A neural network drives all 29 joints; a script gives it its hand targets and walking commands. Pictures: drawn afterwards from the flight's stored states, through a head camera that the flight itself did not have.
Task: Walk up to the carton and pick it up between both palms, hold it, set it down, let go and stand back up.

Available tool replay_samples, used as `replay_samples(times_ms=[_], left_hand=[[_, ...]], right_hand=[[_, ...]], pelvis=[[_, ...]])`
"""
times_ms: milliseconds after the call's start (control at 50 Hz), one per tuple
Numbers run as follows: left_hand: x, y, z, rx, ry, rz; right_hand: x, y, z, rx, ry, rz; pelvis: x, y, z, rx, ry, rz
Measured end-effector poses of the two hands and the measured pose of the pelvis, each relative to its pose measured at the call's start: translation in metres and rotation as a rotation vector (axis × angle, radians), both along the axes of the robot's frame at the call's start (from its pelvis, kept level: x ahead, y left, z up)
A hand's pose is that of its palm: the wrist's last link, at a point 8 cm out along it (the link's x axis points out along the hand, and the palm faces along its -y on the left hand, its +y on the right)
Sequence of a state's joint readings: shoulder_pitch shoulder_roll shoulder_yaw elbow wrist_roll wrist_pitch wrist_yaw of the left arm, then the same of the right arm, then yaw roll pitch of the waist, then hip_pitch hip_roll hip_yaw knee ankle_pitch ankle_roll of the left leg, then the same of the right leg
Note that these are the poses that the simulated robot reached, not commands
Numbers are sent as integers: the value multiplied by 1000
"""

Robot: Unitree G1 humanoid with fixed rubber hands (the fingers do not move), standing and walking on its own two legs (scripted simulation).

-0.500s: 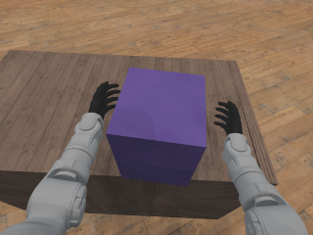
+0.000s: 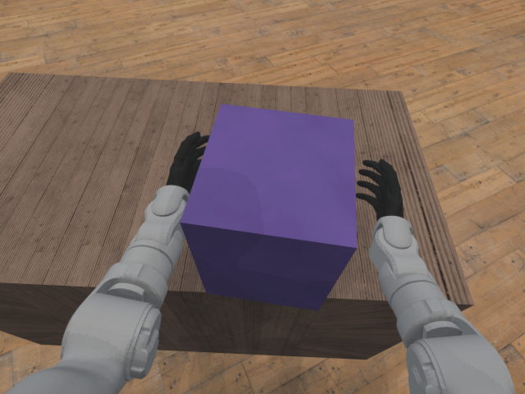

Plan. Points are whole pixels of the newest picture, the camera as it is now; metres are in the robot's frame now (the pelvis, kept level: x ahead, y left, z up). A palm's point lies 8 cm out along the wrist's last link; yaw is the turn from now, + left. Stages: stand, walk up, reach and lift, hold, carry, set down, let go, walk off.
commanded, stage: reach and lift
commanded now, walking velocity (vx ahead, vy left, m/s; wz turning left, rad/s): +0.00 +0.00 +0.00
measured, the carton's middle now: (273, 214) +0.40 +0.01 +0.02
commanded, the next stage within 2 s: none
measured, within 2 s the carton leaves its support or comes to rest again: leaves its support in 1.48 s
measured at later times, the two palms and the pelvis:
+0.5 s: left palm (186, 181) +0.43 +0.14 +0.07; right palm (374, 215) +0.39 -0.15 +0.04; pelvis +0.00 +0.00 +0.00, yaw +0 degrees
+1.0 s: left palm (187, 185) +0.43 +0.14 +0.06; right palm (373, 218) +0.39 -0.15 +0.04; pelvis +0.00 +0.00 +0.00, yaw +0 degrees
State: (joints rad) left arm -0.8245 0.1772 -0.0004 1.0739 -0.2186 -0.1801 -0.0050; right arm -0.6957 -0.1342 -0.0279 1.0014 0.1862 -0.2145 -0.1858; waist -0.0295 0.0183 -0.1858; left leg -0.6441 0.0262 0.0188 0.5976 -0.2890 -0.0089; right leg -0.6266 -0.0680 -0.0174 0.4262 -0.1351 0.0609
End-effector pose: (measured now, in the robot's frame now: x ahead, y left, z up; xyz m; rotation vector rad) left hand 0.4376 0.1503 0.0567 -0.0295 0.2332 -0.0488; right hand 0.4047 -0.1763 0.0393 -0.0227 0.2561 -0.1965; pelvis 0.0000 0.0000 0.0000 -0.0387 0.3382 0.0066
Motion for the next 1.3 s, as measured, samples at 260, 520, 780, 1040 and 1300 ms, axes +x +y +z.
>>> replay_samples(times_ms=[260,520,780,1040,1300], left_hand=[[2,-8,6,65,-33,-24],[-8,-8,9,66,-92,-28],[-11,-9,7,65,-87,-22],[-9,-9,4,63,-79,-17],[-9,-9,4,63,-80,-12]], right_hand=[[-2,21,-2,-17,-19,-1],[-11,24,2,-18,-57,-21],[-15,23,1,-16,-49,-22],[-13,25,-2,-15,-42,-38],[-13,26,-2,-14,-43,-48]], pelvis=[[-2,0,0,0,-2,0],[-5,0,1,0,-46,2],[-6,0,2,1,-60,3],[-3,0,2,0,-56,3],[-3,0,2,0,-56,3]])
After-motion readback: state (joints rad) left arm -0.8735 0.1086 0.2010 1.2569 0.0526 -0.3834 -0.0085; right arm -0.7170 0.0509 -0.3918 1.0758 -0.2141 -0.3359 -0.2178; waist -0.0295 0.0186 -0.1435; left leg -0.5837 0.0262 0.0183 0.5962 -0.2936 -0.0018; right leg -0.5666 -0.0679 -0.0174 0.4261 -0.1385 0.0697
